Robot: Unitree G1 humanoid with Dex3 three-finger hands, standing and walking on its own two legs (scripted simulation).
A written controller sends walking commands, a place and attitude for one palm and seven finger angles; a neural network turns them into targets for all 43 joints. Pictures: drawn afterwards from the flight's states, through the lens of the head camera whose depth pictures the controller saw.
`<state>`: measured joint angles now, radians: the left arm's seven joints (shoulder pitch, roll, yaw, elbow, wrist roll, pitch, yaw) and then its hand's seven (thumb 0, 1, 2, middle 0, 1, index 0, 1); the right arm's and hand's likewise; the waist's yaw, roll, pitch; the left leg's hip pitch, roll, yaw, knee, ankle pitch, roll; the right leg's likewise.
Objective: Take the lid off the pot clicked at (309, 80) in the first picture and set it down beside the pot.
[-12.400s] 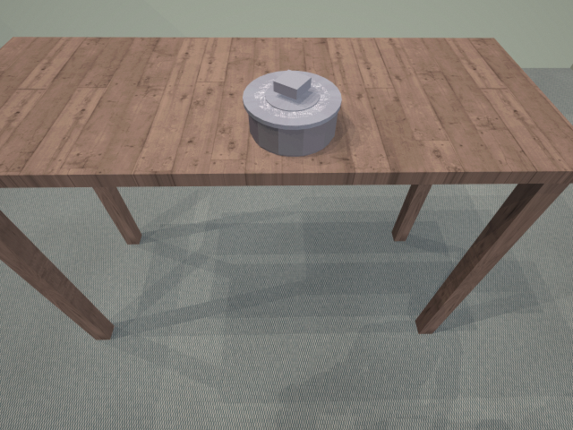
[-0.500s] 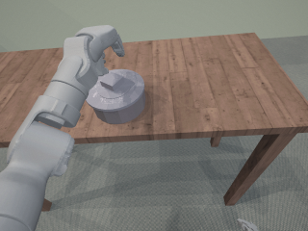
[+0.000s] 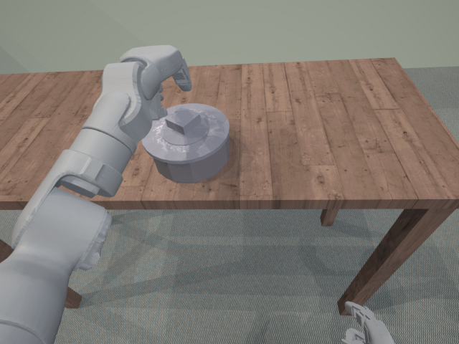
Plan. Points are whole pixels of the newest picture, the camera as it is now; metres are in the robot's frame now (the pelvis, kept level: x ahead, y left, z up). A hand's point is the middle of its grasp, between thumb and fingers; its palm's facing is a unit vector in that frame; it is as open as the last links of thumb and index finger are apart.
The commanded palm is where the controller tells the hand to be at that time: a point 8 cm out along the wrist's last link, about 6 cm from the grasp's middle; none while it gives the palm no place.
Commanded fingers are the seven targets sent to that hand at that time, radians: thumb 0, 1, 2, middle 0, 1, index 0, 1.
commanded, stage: move the open hand above the knob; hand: left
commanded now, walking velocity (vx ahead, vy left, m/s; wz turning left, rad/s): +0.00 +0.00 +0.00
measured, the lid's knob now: (183, 120) +0.48 +0.10 +0.15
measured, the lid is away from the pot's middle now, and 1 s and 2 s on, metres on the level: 0.00 0.00 0.00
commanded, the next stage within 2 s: lower the open fingers around the knob in 0.34 s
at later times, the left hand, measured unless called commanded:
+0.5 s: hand (170, 98) +0.45 +0.10 +0.22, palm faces -0.20 -0.04 -0.98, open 10.1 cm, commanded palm +0.42 +0.12 +0.28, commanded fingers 0.00 -0.38 1.64 -0.86 -0.08 -0.86 -0.08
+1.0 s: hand (166, 117) +0.43 +0.12 +0.19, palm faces -0.26 -0.07 -0.96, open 10.1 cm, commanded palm +0.42 +0.12 +0.25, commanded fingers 0.00 -0.38 1.64 -0.86 -0.08 -0.86 -0.08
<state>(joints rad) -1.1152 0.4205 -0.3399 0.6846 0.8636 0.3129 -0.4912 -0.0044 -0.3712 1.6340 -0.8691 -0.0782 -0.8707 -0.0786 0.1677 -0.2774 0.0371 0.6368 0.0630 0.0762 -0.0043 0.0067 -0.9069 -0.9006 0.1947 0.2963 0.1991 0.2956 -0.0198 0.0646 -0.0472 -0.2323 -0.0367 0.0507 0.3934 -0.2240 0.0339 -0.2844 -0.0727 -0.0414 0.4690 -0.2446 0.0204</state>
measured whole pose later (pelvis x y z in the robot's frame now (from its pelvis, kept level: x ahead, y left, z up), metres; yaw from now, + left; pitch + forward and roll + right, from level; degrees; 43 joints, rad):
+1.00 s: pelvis -0.01 +0.00 +0.00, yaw +0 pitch +2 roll +1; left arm -1.02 0.40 -0.33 0.64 0.84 0.33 -0.48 0.00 -0.37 1.63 -0.87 -0.08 -0.87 -0.08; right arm 0.17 -0.28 0.04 0.64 0.06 0.09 -0.01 0.01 -0.91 -0.90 0.19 0.30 0.20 0.30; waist -0.02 0.07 -0.04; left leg -0.22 -0.03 0.05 0.41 -0.23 0.03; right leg -0.27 -0.06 -0.04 0.48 -0.24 0.01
